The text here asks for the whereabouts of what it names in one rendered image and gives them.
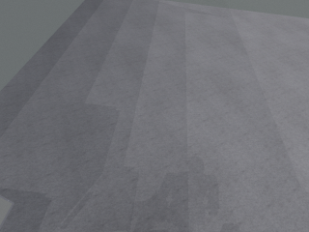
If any fridge door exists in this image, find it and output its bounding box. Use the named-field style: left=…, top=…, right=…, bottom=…
left=0, top=197, right=12, bottom=225

